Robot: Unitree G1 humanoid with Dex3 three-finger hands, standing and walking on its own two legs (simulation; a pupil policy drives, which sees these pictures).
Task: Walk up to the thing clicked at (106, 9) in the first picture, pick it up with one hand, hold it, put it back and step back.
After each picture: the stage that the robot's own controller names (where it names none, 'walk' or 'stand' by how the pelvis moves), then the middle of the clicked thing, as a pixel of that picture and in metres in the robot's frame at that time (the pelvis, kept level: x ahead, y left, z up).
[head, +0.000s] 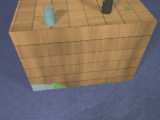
stand; out of the picture +1.05 -0.17 +0.03
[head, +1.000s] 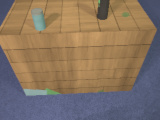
rise first; out of the picture +0.96 -0.06 +0.06
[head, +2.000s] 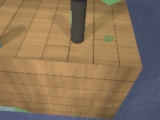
walk; (78, 19) +0.66 +0.10 +0.05
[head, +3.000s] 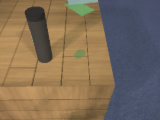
stand; (40, 37) +0.56 +0.19 +0.05
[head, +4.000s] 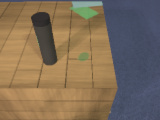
stand; (46, 41) +0.57 +0.18 +0.03
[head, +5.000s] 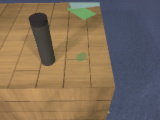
stand; (43, 42) +0.57 +0.19 +0.03
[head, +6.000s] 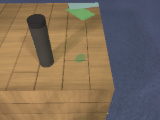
stand; (42, 43) +0.56 +0.20 +0.03
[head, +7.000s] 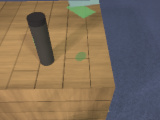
rise first; (42, 41) +0.56 +0.20 +0.03
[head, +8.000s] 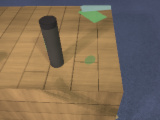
rise first; (53, 44) +0.56 +0.18 +0.03
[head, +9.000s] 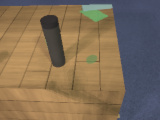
go down; (54, 43) +0.56 +0.18 +0.03
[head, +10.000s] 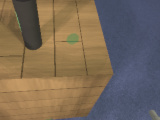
go down; (28, 20) +0.56 +0.16 +0.07
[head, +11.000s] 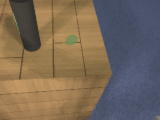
approach; (26, 22) +0.56 +0.17 +0.08
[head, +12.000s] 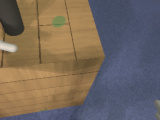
close in; (3, 0) +0.58 +0.19 +0.12
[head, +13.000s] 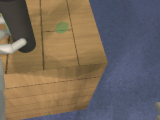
lift; (18, 21) +0.51 +0.16 +0.11
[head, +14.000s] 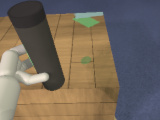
lift; (42, 53) +0.31 +0.12 +0.24
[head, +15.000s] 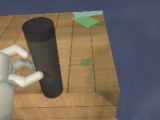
hold; (47, 63) +0.33 +0.12 +0.18
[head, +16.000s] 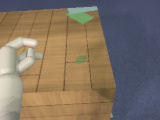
stand; out of the picture +0.25 +0.07 -0.73
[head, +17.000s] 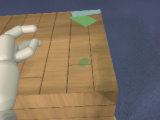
stand; out of the picture +0.26 -0.01 -0.73
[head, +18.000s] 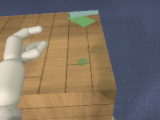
stand; out of the picture +0.28 -0.07 -0.73
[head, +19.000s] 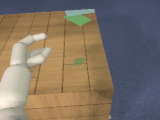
stand; out of the picture +0.28 -0.08 -0.73
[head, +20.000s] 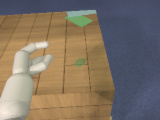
stand; out of the picture +0.28 -0.08 -0.73
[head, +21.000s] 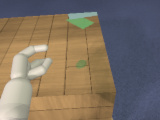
stand; out of the picture +0.27 -0.07 -0.73
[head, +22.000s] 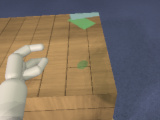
stand; out of the picture +0.27 -0.05 -0.73
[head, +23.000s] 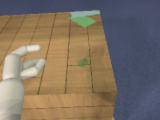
stand; out of the picture +0.27 -0.04 -0.73
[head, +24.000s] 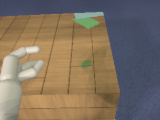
stand; out of the picture +0.26 -0.03 -0.74
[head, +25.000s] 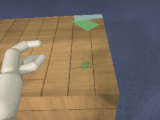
stand; out of the picture +0.26 -0.03 -0.74
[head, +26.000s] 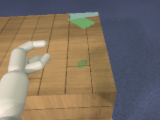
hold; out of the picture +0.27 -0.04 -0.74
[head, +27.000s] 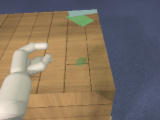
hold; out of the picture +0.27 -0.04 -0.74
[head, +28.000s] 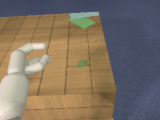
stand; out of the picture +0.27 -0.06 -0.74
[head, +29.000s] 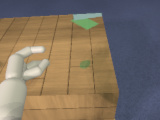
hold; out of the picture +0.28 -0.08 -0.74
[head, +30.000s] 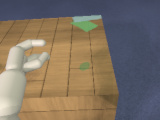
hold; out of the picture +0.27 -0.08 -0.74
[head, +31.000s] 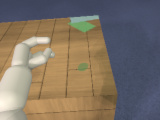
hold; out of the picture +0.27 -0.08 -0.74
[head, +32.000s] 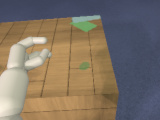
hold; out of the picture +0.28 -0.08 -0.74
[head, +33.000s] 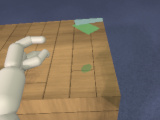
hold; out of the picture +0.27 -0.07 -0.74
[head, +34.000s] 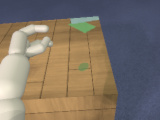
stand; out of the picture +0.27 -0.06 -0.74
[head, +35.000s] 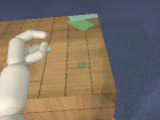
stand; out of the picture +0.27 -0.04 -0.73
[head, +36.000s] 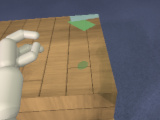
stand; out of the picture +0.27 -0.03 -0.73
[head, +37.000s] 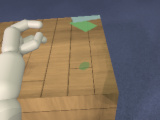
stand; out of the picture +0.27 -0.04 -0.73
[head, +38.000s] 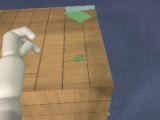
crouch; out of the picture +0.28 -0.04 -0.73
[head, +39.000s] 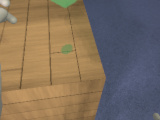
lower; out of the picture +0.27 -0.05 -0.73
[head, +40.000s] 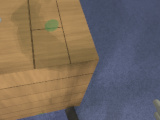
lower; out of the picture +0.29 -0.06 -0.67
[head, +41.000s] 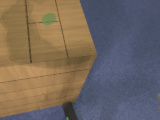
lower; out of the picture +0.30 -0.07 -0.66
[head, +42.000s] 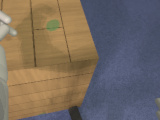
loosen; out of the picture +0.30 -0.08 -0.67
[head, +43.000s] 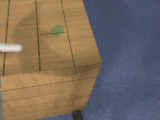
withdraw; out of the picture +0.29 -0.08 -0.67
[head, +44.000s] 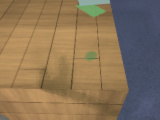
sink last; out of the picture +0.25 -0.09 -0.70
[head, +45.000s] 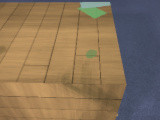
stand; out of the picture +0.28 -0.07 -0.70
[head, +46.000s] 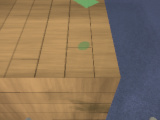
stand; out of the picture +0.28 -0.05 -0.69
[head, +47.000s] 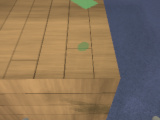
stand; out of the picture +0.28 -0.04 -0.68
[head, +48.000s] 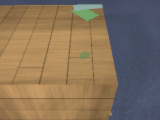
stand; out of the picture +0.29 -0.03 -0.72
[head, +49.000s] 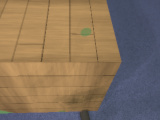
walk; out of the picture +0.34 -0.08 -0.72
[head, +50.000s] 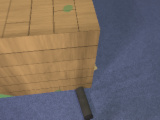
walk; (83, 103) +0.51 +0.00 -0.72
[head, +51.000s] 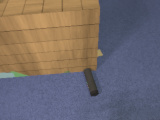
walk; (90, 81) +0.74 +0.00 -0.73
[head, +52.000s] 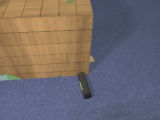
stand; (84, 85) +0.80 -0.01 -0.74
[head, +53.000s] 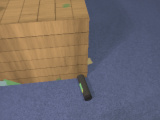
stand; (84, 87) +0.81 +0.00 -0.75
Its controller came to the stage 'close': yes
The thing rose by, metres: 0.20
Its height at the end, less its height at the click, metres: -0.78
